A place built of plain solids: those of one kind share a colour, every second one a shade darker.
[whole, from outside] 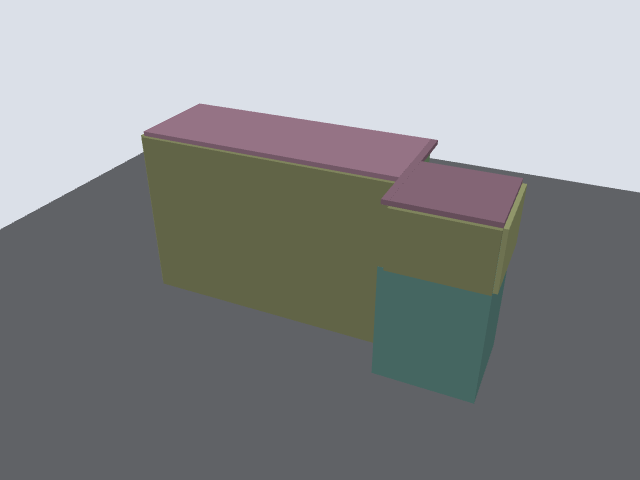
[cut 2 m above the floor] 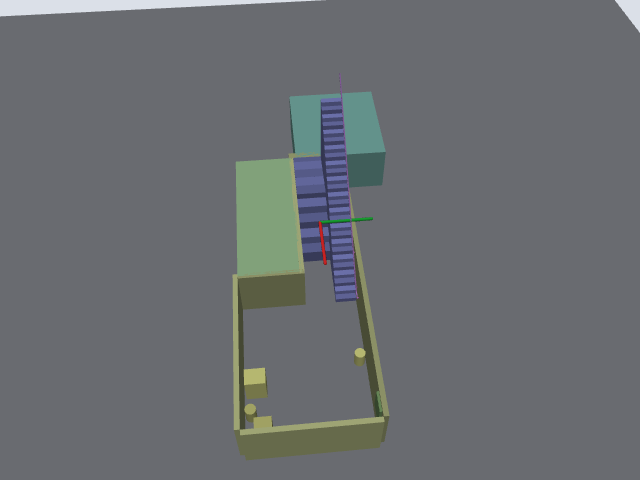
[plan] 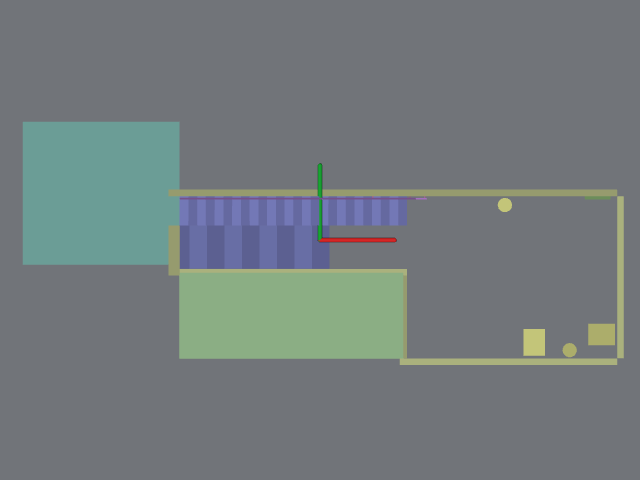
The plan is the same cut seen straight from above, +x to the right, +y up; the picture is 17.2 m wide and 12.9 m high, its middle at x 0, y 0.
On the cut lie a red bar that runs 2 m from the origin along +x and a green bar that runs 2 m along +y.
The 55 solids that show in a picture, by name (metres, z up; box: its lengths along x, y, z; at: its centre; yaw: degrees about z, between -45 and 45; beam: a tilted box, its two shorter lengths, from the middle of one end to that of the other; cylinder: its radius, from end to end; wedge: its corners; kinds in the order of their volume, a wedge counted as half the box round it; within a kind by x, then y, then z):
{
 "fill_1": {"box": [6.02, 2.32, 7.77], "at": [-0.77, -2.03, 3.83]},
 "floor_1": {"box": [4.22, 3.85, 5.47], "at": [-5.88, 1.26, 2.44]},
 "wall_1": {"box": [0.18, 3.85, 2.56], "at": [-8.08, 1.26, 6.45]},
 "wall_2": {"box": [3.92, 0.18, 2.56], "at": [-6.03, 3.27, 6.45]},
 "wall_3": {"box": [0.3, 1.35, 7.78], "at": [-3.92, -0.28, 3.84]},
 "wall_4": {"box": [0.3, 2.01, 2.56], "at": [-3.92, 2.18, 6.45]},
 "wall_5": {"box": [6.11, 0.18, 7.78], "at": [-0.71, -0.87, 3.84]},
 "wall_6": {"box": [12.06, 0.18, 7.78], "at": [1.96, 1.27, 3.84]},
 "wall_7": {"box": [0.2, 2.41, 7.78], "at": [2.24, -1.98, 3.84]},
 "wall_8": {"box": [5.85, 0.18, 7.78], "at": [5.06, -3.27, 3.84]},
 "wall_9": {"box": [0.18, 4.36, 7.78], "at": [8.08, -1.0, 3.84]},
 "roof_1": {"box": [3.92, 3.85, 0.2], "at": [-6.03, 1.26, 7.83]},
 "roof_2": {"box": [0.3, 6.36, 0.2], "at": [-3.92, 0.0, 7.83]},
 "roof_3": {"box": [11.76, 4.36, 0.2], "at": [2.11, -1.0, 7.83]},
 "mass_1": {"box": [0.28, 1.17, 3.69], "at": [-3.64, -0.19, 1.8]},
 "mass_2": {"box": [0.47, 1.17, 3.31], "at": [-3.27, -0.19, 1.61]},
 "mass_3": {"box": [0.47, 1.17, 2.93], "at": [-2.8, -0.19, 1.41]},
 "mass_4": {"box": [0.47, 1.17, 2.54], "at": [-2.33, -0.19, 1.22]},
 "mass_5": {"box": [0.47, 1.17, 2.16], "at": [-1.86, -0.19, 1.03]},
 "mass_6": {"box": [0.47, 1.17, 1.78], "at": [-1.39, -0.19, 0.84]},
 "mass_7": {"box": [0.47, 1.17, 1.4], "at": [-0.92, -0.19, 0.65]},
 "mass_8": {"box": [0.47, 1.17, 1.01], "at": [-0.45, -0.19, 0.46]},
 "mass_9": {"box": [0.47, 1.17, 0.63], "at": [0.02, -0.19, 0.27]},
 "tread_1": {"wedge": [[-3.77, 0.39, -0.05], [-3.77, 0.39, 4.98], [-3.77, 1.18, -0.05], [-3.77, 1.18, 4.98], [-3.54, 0.39, -0.05], [-3.54, 0.39, 4.98], [-3.53, 1.18, -0.05], [-3.53, 1.18, 4.98]]},
 "tread_2": {"wedge": [[-3.54, 0.39, -0.05], [-3.54, 0.39, 4.79], [-3.54, 1.18, -0.05], [-3.54, 1.18, 4.79], [-3.3, 0.39, -0.05], [-3.3, 0.39, 4.79], [-3.3, 1.18, -0.05], [-3.3, 1.18, 4.79]]},
 "tread_3": {"wedge": [[-3.3, 0.39, -0.05], [-3.3, 0.39, 4.59], [-3.3, 1.18, -0.05], [-3.3, 1.18, 4.59], [-3.07, 0.39, -0.05], [-3.07, 0.39, 4.6], [-3.07, 1.18, -0.05], [-3.07, 1.18, 4.6]]},
 "tread_4": {"wedge": [[-3.07, 0.39, -0.05], [-3.07, 0.39, 4.4], [-3.07, 1.18, -0.05], [-3.07, 1.18, 4.4], [-2.83, 0.39, -0.05], [-2.83, 0.39, 4.41], [-2.83, 1.18, -0.05], [-2.83, 1.18, 4.4]]},
 "tread_5": {"wedge": [[-2.84, 0.39, -0.05], [-2.84, 0.39, 4.21], [-2.83, 1.18, -0.05], [-2.83, 1.18, 4.21], [-2.6, 0.39, -0.05], [-2.6, 0.39, 4.21], [-2.59, 1.18, -0.05], [-2.59, 1.18, 4.21]]},
 "tread_6": {"wedge": [[-2.6, 0.39, -0.05], [-2.6, 0.39, 4.02], [-2.6, 1.18, -0.05], [-2.6, 1.18, 4.02], [-2.36, 0.39, -0.05], [-2.36, 0.39, 4.02], [-2.36, 1.18, -0.05], [-2.36, 1.18, 4.02]]},
 "tread_7": {"wedge": [[-2.37, 0.39, -0.05], [-2.37, 0.39, 3.83], [-2.36, 1.18, -0.05], [-2.36, 1.18, 3.83], [-2.13, 1.18, -0.05], [-2.13, 1.18, 3.83], [-2.12, 0.39, -0.05], [-2.12, 0.39, 3.83]]},
 "tread_8": {"wedge": [[-2.13, 0.39, -0.05], [-2.13, 0.39, 3.64], [-2.13, 1.18, -0.05], [-2.13, 1.18, 3.64], [-1.89, 0.39, -0.05], [-1.89, 0.39, 3.64], [-1.89, 1.18, -0.05], [-1.89, 1.18, 3.64]]},
 "tread_9": {"wedge": [[-1.9, 1.18, -0.05], [-1.9, 1.18, 3.44], [-1.89, 0.39, -0.05], [-1.89, 0.39, 3.44], [-1.66, 0.39, -0.05], [-1.66, 0.39, 3.45], [-1.66, 1.18, -0.05], [-1.66, 1.18, 3.45]]},
 "tread_10": {"wedge": [[-1.66, 0.39, -0.05], [-1.66, 0.39, 3.25], [-1.66, 1.18, -0.05], [-1.66, 1.18, 3.26], [-1.42, 0.39, -0.05], [-1.42, 0.39, 3.26], [-1.42, 1.18, -0.05], [-1.42, 1.18, 3.26]]},
 "tread_11": {"wedge": [[-1.43, 0.39, -0.05], [-1.43, 0.39, 3.06], [-1.43, 1.18, -0.05], [-1.43, 1.18, 3.06], [-1.19, 0.39, -0.05], [-1.19, 0.39, 3.06], [-1.19, 1.18, -0.05], [-1.19, 1.18, 3.07]]},
 "tread_12": {"wedge": [[-1.19, 0.39, -0.05], [-1.19, 0.39, 2.87], [-1.19, 1.18, -0.05], [-1.19, 1.18, 2.87], [-0.95, 0.39, -0.05], [-0.95, 0.39, 2.87], [-0.95, 1.18, -0.05], [-0.95, 1.18, 2.87]]},
 "tread_13": {"wedge": [[-0.95, 0.39, -0.05], [-0.95, 0.39, 2.68], [-0.95, 1.18, -0.05], [-0.95, 1.18, 2.68], [-0.72, 0.39, -0.05], [-0.72, 0.39, 2.68], [-0.72, 1.18, -0.05], [-0.72, 1.18, 2.68]]},
 "tread_14": {"wedge": [[-0.72, 0.39, -0.05], [-0.72, 0.39, 2.49], [-0.72, 1.18, -0.05], [-0.72, 1.18, 2.49], [-0.48, 0.39, -0.05], [-0.48, 0.39, 2.49], [-0.48, 1.18, -0.05], [-0.48, 1.18, 2.49]]},
 "tread_15": {"wedge": [[-0.49, 1.18, -0.05], [-0.49, 1.18, 2.3], [-0.48, 0.39, -0.05], [-0.48, 0.39, 2.29], [-0.25, 0.39, -0.05], [-0.25, 0.39, 2.3], [-0.25, 1.18, -0.05], [-0.25, 1.18, 2.3]]},
 "tread_16": {"wedge": [[-0.25, 0.39, -0.05], [-0.25, 0.39, 2.1], [-0.25, 1.18, -0.05], [-0.25, 1.18, 2.1], [-0.01, 0.39, -0.05], [-0.01, 0.39, 2.11], [-0.01, 1.18, -0.05], [-0.01, 1.18, 2.11]]},
 "tread_17": {"wedge": [[-0.01, 0.39, -0.05], [-0.01, 0.39, 1.91], [-0.01, 1.18, -0.05], [-0.01, 1.18, 1.91], [0.22, 0.39, -0.05], [0.22, 0.39, 1.92], [0.23, 1.18, -0.05], [0.23, 1.18, 1.92]]},
 "tread_18": {"wedge": [[0.22, 0.39, -0.05], [0.22, 0.39, 1.72], [0.22, 1.18, -0.05], [0.22, 1.18, 1.72], [0.46, 0.39, -0.05], [0.46, 0.39, 1.72], [0.46, 1.18, -0.05], [0.46, 1.18, 1.73]]},
 "tread_19": {"wedge": [[0.45, 0.39, -0.05], [0.45, 0.39, 1.53], [0.46, 1.18, -0.05], [0.46, 1.18, 1.53], [0.69, 0.39, -0.05], [0.69, 0.39, 1.53], [0.69, 1.18, -0.05], [0.69, 1.18, 1.53]]},
 "tread_20": {"wedge": [[0.69, 0.39, -0.05], [0.69, 0.39, 1.34], [0.69, 1.18, -0.05], [0.69, 1.18, 1.34], [0.93, 0.39, -0.05], [0.93, 0.39, 1.34], [0.93, 1.18, -0.05], [0.93, 1.18, 1.34]]},
 "tread_21": {"wedge": [[0.92, 0.39, -0.05], [0.92, 0.39, 1.15], [0.93, 1.18, -0.05], [0.93, 1.18, 1.15], [1.16, 0.39, -0.05], [1.16, 0.39, 1.15], [1.16, 1.18, -0.05], [1.16, 1.18, 1.15]]},
 "tread_22": {"wedge": [[1.16, 0.39, -0.05], [1.16, 0.39, 0.95], [1.16, 1.18, -0.05], [1.16, 1.18, 0.95], [1.4, 0.39, -0.05], [1.4, 0.39, 0.96], [1.4, 1.18, -0.05], [1.4, 1.18, 0.96]]},
 "tread_23": {"wedge": [[1.39, 0.39, -0.05], [1.39, 0.39, 0.77], [1.4, 1.18, -0.05], [1.4, 1.18, 0.76], [1.63, 0.39, -0.05], [1.63, 0.39, 0.77], [1.63, 1.18, -0.05], [1.63, 1.18, 0.77]]},
 "tread_24": {"wedge": [[1.63, 0.39, -0.05], [1.63, 0.39, 0.57], [1.63, 1.18, -0.05], [1.63, 1.18, 0.57], [1.87, 0.39, -0.05], [1.87, 0.39, 0.57], [1.87, 1.18, -0.05], [1.87, 1.18, 0.57]]},
 "tread_25": {"wedge": [[1.87, 0.39, -0.05], [1.87, 0.39, 0.38], [1.87, 1.18, -0.05], [1.87, 1.18, 0.38], [2.1, 0.39, -0.05], [2.1, 0.39, 0.38], [2.11, 1.18, -0.05], [2.11, 1.18, 0.38]]},
 "tread_26": {"wedge": [[2.1, 0.39, -0.05], [2.1, 0.39, 0.19], [2.1, 1.18, -0.05], [2.1, 1.18, 0.19], [2.34, 0.39, -0.05], [2.34, 0.39, 0.19], [2.34, 1.18, -0.05], [2.34, 1.18, 0.19]]},
 "bin_1": {"cylinder": 0.19, "from": [4.97, 0.94, 0.0], "to": [4.97, 0.94, 0.62]},
 "bin_2": {"box": [0.58, 0.72, 1.11], "at": [5.76, -2.75, 0.51]},
 "bin_3": {"cylinder": 0.19, "from": [6.71, -2.96, 0.0], "to": [6.71, -2.96, 0.62]},
 "bin_4": {"box": [0.72, 0.58, 1.11], "at": [7.57, -2.54, 0.51]},
 "guard_rail_1": {"wedge": [[-3.77, 1.09, 6.05], [-3.77, 1.09, 6.1], [-3.77, 1.13, 6.05], [-3.77, 1.13, 6.1], [2.57, 1.09, 0.88], [2.57, 1.09, 0.93], [2.57, 1.13, 0.88], [2.57, 1.13, 0.93]]},
 "cabinet_1": {"box": [0.69, 0.09, 0.88], "at": [7.46, 1.13, 1.5]}
}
